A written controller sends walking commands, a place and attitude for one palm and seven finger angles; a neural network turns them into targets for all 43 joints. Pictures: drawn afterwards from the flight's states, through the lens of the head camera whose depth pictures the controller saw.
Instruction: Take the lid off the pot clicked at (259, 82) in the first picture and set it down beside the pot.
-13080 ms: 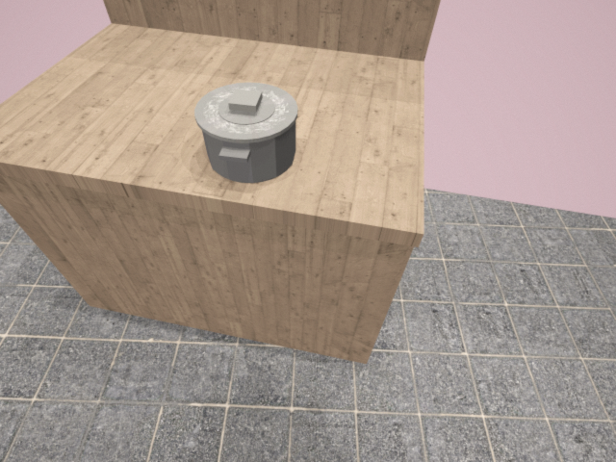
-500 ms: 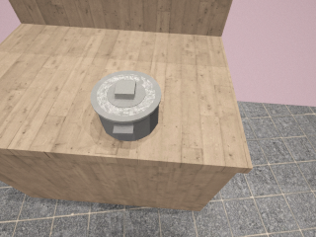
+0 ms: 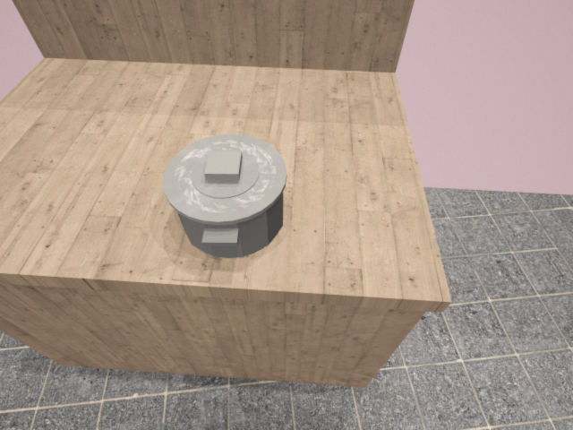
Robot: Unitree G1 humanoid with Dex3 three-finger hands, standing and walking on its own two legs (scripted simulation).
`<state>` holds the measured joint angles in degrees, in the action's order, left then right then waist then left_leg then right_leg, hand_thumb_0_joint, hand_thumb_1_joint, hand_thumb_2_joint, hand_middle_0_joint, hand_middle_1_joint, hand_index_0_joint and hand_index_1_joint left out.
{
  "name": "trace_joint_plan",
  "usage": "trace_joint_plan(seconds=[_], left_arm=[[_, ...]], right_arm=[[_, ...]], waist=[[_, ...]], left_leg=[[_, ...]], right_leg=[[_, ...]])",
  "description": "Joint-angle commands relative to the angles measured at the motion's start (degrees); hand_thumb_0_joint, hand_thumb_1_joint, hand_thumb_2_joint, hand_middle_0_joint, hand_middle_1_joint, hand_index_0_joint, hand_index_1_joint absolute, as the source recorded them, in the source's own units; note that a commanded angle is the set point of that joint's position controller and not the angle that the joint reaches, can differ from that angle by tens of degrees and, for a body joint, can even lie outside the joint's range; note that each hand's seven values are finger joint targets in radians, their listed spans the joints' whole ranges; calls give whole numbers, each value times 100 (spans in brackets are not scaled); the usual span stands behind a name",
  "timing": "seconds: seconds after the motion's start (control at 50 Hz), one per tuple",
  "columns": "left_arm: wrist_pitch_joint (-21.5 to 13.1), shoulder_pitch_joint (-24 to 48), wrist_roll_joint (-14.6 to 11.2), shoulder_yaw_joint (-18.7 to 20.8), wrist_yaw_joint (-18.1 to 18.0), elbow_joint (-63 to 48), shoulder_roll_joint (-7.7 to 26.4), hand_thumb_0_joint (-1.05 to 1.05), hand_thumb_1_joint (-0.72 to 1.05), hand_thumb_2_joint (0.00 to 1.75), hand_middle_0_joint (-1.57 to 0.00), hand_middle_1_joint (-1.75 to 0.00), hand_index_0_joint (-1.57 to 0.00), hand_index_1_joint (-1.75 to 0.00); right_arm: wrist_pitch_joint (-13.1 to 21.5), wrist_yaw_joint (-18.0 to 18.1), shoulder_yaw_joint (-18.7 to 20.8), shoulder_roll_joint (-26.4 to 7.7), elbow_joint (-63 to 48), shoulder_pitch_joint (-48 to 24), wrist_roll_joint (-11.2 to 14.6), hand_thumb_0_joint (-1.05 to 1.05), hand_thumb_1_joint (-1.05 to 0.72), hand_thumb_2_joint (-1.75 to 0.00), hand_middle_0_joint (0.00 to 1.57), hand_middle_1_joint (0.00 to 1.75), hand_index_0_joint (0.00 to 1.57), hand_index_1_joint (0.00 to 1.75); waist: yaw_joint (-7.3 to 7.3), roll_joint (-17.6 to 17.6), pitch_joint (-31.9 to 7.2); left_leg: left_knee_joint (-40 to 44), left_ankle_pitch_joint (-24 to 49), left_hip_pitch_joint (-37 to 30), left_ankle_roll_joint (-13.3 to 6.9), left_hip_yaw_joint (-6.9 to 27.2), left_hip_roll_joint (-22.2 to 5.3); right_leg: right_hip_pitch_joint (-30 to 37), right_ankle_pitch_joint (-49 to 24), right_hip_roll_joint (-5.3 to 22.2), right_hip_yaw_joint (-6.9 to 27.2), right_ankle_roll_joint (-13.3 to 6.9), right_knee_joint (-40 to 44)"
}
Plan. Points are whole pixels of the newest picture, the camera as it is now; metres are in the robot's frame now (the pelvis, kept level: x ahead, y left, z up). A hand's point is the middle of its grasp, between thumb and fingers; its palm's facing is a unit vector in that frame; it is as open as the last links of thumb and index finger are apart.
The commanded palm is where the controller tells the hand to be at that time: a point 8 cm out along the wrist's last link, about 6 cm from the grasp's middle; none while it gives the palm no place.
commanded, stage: come to a stop and stand still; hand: left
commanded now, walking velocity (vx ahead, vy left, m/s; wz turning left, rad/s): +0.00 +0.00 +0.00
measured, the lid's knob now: (224, 165) +0.48 +0.13 +0.09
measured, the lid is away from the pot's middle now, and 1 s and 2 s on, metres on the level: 0.00 0.00 0.00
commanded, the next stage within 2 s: look again from close up in 0.46 s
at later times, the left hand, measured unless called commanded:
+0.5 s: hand out of the picture -0.04 +0.18 -0.17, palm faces -0.01 -0.98 -0.20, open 7.4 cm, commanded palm none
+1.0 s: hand out of the picture -0.02 +0.17 -0.17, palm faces +0.00 -0.99 -0.17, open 7.4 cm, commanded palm none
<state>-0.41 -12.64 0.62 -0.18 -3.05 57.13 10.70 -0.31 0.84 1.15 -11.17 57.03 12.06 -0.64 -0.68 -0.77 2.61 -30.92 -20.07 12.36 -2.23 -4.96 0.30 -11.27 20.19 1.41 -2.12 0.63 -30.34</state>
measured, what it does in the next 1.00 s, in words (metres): stands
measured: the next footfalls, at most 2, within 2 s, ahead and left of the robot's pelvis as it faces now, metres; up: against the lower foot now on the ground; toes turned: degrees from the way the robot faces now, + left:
none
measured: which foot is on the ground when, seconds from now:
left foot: down 0.00-1.00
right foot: down 0.00-1.00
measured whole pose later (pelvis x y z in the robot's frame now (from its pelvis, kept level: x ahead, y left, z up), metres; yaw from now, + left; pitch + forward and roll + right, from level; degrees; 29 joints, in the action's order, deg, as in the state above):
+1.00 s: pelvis -0.03 +0.01 +0.01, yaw -1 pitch -1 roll +0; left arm 0.2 -16.5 0.8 -1.0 -2.1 61.5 8.9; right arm 1.3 1.5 -0.3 -7.9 63.4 16.1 -0.3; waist 0.5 1.5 2.9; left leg -27.1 -16.0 10.7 -3.0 -6.1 0.9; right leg -10.3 16.4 1.8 -1.0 1.2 -27.3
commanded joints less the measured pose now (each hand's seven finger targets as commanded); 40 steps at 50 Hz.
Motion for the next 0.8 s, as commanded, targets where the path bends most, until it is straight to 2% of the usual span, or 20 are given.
trace_joint_plan(seconds=[0.0, 0.02, 0.08, 0.14, 0.24, 0.32, 0.38, 0.42, 0.46, 0.56, 0.62, 0.76, 0.78], left_arm=[[-96, -346, -29, 106, -32, -344, 645, 0, 90, 90, -20, -30, -20, -30], [-75, -323, -20, 107, -29, -361, 631, 0, 90, 90, -20, -30, -20, -30], [-18, -277, -7, 62, 6, -372, 637, 0, 90, 90, -20, -30, -20, -30], [23, -303, 15, 65, 48, -406, 689, 0, 90, 90, -20, -30, -20, -30], [35, -426, 32, 67, 79, -404, 703, 0, 90, 90, -20, -30, -20, -30], [14, -544, 25, 61, 99, -345, 667, 0, 90, 90, -20, -30, -20, -30], [-17, -669, 13, 36, 91, -237, 602, 0, 90, 90, -20, -30, -20, -30], [-20, -738, 3, 28, 90, -158, 586, 0, 90, 90, -20, -30, -20, -30], [-31, -807, -3, 10, 80, -49, 544, 0, 90, 90, -20, -30, -20, -30], [-15, -887, -6, -19, 67, 129, 471, 0, 90, 90, -20, -30, -20, -30], [-6, -916, -2, -18, 64, 202, 439, 0, 90, 90, -20, -30, -20, -30], [-22, -932, 1, -10, 44, 289, 332, 0, 90, 90, -20, -30, -20, -30], [-27, -930, 6, -9, 44, 312, 314, 0, 90, 90, -20, -30, -20, -30]], right_arm=[[94, 60, 83, -577, -358, 313, -37, 0, -90, -90, 20, 30, 20, 30], [86, 63, 69, -590, -389, 275, -31, 0, -90, -90, 20, 30, 20, 30], [80, 36, 19, -541, -385, 179, -26, 0, -90, -90, 20, 30, 20, 30], [83, 8, -7, -552, -407, 164, -32, 0, -90, -90, 20, 30, 20, 30], [102, -10, -11, -537, -367, 273, -33, 0, -90, -90, 20, 30, 20, 30], [145, -1, -18, -509, -287, 382, -20, 0, -90, -90, 20, 30, 20, 30], [206, 14, -40, -461, -146, 496, 3, 0, -90, -90, 20, 30, 20, 30], [225, 30, -45, -457, -80, 533, 14, 0, -90, -90, 20, 30, 20, 30], [238, 47, -52, -404, 26, 591, 24, 0, -90, -90, 20, 30, 20, 30], [231, 70, -68, -330, 217, 715, 37, 0, -90, -90, 20, 30, 20, 30], [229, 76, -61, -311, 293, 724, 43, 0, -90, -90, 20, 30, 20, 30], [250, 94, -54, -214, 437, 797, 41, 0, -90, -90, 20, 30, 20, 30], [260, 98, -50, -193, 450, 796, 43, 0, -90, -90, 20, 30, 20, 30]], waist=[[37, 103, -502], [20, 64, -314], [32, 147, 242], [58, 78, 410], [65, 122, 290], [71, 160, 23], [79, -4, -184], [107, 14, -262], [108, -8, -246], [98, -60, 7], [111, 44, 87], [107, 130, 43], [110, 53, 31]], left_leg=[[130, 2891, -409, -12, 730, -738], [178, 2707, -290, -10, 746, -733], [549, 1392, 95, -1, 750, -658], [766, 493, 274, 6, 754, -598], [917, -119, 307, 7, 733, -559], [900, 113, 122, -3, 713, -579], [837, 758, -40, -14, 697, -625], [802, 1041, -99, -28, 688, -656], [753, 1339, -189, -15, 656, -657], [826, 1359, -163, -20, 669, -680], [872, 1262, -120, -32, 676, -691], [880, 1555, -258, -36, 666, -692], [875, 1680, -296, -36, 650, -691]], right_leg=[[-91, -2467, 532, 384, -391, 39], [-174, -2174, 504, 389, -367, 96], [-419, -1088, 439, 508, -329, 412], [-573, -309, 408, 569, -321, 595], [-628, 159, 394, 619, -315, 722], [-553, -61, 423, 620, -309, 727], [-356, -703, 443, 580, -298, 607], [-250, -915, 448, 523, -283, 563], [-234, -1152, 479, 530, -285, 557], [-301, -1107, 456, 502, -283, 597], [-287, -1034, 455, 462, -264, 629], [-242, -1251, 485, 468, -264, 624], [-226, -1346, 499, 466, -256, 626]])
